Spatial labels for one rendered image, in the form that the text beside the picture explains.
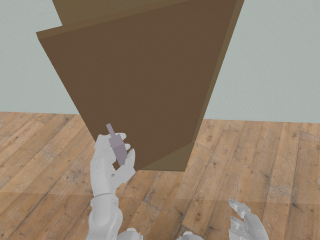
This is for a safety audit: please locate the cupboard door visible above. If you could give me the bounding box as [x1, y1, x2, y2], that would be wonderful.
[36, 0, 237, 171]

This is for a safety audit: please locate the robot right shin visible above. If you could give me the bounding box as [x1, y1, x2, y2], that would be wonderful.
[183, 231, 193, 235]

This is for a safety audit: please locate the robot left hand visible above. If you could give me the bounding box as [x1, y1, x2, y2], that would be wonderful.
[90, 132, 136, 197]

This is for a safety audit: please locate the robot left thigh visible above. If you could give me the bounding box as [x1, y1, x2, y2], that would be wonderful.
[116, 230, 143, 240]

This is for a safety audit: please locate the handle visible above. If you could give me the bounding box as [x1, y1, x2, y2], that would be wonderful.
[106, 123, 128, 167]

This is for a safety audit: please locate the robot right hand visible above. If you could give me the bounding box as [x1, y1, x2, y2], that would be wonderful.
[228, 199, 269, 240]

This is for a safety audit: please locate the left robot forearm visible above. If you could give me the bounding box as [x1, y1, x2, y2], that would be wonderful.
[85, 193, 123, 240]

